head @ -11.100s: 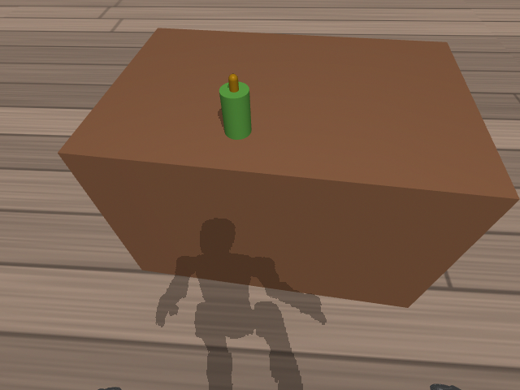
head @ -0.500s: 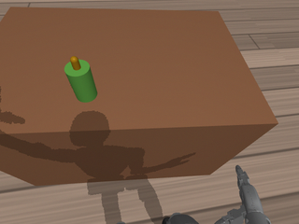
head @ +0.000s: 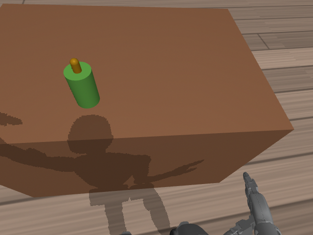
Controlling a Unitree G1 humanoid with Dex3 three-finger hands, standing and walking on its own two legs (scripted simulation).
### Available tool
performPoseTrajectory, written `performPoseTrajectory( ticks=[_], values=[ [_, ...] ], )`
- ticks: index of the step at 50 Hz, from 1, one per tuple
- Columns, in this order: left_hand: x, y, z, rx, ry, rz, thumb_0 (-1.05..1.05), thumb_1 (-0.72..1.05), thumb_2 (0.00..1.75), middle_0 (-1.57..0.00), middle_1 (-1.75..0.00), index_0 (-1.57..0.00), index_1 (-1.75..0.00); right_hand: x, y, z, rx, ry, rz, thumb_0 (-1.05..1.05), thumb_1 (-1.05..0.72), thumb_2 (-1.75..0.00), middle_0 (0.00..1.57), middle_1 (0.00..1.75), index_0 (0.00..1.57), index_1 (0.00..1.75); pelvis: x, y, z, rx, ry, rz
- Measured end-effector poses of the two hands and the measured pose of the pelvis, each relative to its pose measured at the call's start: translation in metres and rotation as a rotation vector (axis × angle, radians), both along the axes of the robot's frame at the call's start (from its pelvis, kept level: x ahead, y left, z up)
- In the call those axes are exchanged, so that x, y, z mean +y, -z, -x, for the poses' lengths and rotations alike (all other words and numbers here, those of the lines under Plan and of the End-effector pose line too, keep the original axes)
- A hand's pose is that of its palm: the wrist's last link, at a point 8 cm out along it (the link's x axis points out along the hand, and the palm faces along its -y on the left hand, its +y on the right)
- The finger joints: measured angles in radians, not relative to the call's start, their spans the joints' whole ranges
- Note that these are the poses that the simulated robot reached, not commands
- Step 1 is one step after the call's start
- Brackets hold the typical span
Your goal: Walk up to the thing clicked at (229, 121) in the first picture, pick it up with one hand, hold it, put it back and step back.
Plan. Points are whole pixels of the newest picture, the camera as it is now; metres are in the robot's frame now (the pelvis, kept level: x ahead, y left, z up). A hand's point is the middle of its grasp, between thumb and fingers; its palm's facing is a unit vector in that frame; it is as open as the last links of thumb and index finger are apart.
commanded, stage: go down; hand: left
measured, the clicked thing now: (81, 81) +0.52 +0.20 +0.04
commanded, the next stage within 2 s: approach in 0.14 s
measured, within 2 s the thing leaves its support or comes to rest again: neither
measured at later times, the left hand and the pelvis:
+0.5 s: hand out of the picture +0.38 +0.37 +0.11, palm faces +0.19 -0.98 +0.02, open 17.3 cm; pelvis -0.01 +0.00 +0.00, yaw +1 degrees
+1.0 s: hand (64, 98) +0.47 +0.24 +0.04, palm faces +0.15 -0.99 +0.03, open 17.4 cm; pelvis -0.03 +0.00 -0.04, yaw -2 degrees
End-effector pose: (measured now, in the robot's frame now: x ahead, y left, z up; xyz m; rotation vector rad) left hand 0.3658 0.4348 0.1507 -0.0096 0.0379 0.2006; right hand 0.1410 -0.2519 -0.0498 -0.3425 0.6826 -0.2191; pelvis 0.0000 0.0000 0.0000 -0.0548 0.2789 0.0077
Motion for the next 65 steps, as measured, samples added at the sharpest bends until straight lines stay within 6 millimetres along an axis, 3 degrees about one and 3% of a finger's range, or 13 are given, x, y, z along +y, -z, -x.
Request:
performPoseTrajectory(
  ticks=[14,19,23,31,36,40,46,53,59,65],
  values=[
    [-0.001,-0.007,0.005,-0.005,-0.008,0.005,-0.01,-0.5,0.06,-0.03,-0.03,-0.04,-0.04,-0.007,0.0,0.004,0.009,0.021,-0.001,-0.01,0.53,-0.05,0.05,0.05,0.05,0.05,0.003,-0.002,-0.003,-0.023,0.008,-0.003],
    [-0.001,0.003,0.015,0.019,-0.013,0.014,-0.01,-0.49,0.06,-0.05,-0.04,-0.04,-0.05,-0.001,0.003,0.005,0.024,-0.009,-0.012,-0.01,0.53,-0.05,0.05,0.05,0.05,0.05,0.0,-0.002,0.002,-0.025,-0.001,-0.008],
    [-0.009,0.023,0.015,0.048,-0.003,0.026,-0.01,-0.49,0.07,-0.05,-0.04,-0.04,-0.06,0.002,0.004,0.002,0.007,-0.037,-0.007,-0.01,0.54,-0.05,0.05,0.05,0.05,0.05,-0.001,0.002,0.009,-0.015,-0.007,-0.01],
    [-0.06,0.081,-0.009,0.057,0.068,0.062,-0.01,-0.48,0.08,-0.05,-0.05,-0.04,-0.06,-0.004,-0.007,0.002,-0.059,-0.068,0.032,-0.01,0.55,-0.04,0.06,0.05,0.05,0.05,-0.003,0.016,0.021,0.02,-0.009,-0.007],
    [-0.103,0.117,-0.034,0.047,0.105,0.085,-0.01,-0.47,0.08,-0.04,-0.05,-0.05,-0.05,-0.01,-0.01,0.02,-0.045,-0.055,0.057,-0.01,0.56,-0.04,0.06,0.05,0.05,0.05,-0.004,0.026,0.028,0.039,0.001,-0.002],
    [-0.125,0.134,-0.054,0.03,0.08,0.087,-0.01,-0.48,0.07,-0.04,-0.05,-0.05,-0.05,-0.018,-0.008,0.038,-0.013,-0.023,0.079,-0.01,0.56,-0.04,0.06,0.05,0.05,0.05,-0.004,0.034,0.033,0.059,0.016,0.001],
    [-0.142,0.127,-0.072,-0.024,0.041,0.047,-0.01,-0.5,0.05,-0.05,-0.04,-0.06,-0.04,-0.021,0.003,0.051,0.031,0.02,0.062,-0.01,0.55,-0.04,0.05,0.05,0.05,0.05,-0.004,0.04,0.033,0.085,0.032,-0.002],
    [-0.151,0.11,-0.067,-0.011,0.035,0.021,-0.01,-0.52,0.02,-0.05,-0.02,-0.07,-0.02,-0.009,0.018,0.04,0.012,0.028,-0.027,-0.02,0.53,-0.05,0.05,0.05,0.05,0.05,-0.003,0.041,0.024,0.085,0.033,-0.006],
    [-0.155,0.119,-0.056,0.013,0.013,0.03,-0.01,-0.53,0.01,-0.04,-0.02,-0.07,-0.01,-0.012,0.009,0.022,-0.044,-0.007,-0.032,-0.01,0.53,-0.05,0.06,0.05,0.06,0.05,-0.005,0.041,0.023,0.071,0.029,-0.018],
    [-0.168,0.134,-0.051,0.007,0.032,0.053,-0.01,-0.57,0.02,-0.04,-0.02,-0.07,-0.01,-0.015,-0.007,0.021,-0.045,-0.05,0.007,-0.01,0.53,-0.05,0.06,0.05,0.05,0.05,-0.011,0.04,0.025,0.063,0.013,-0.02]
  ],
)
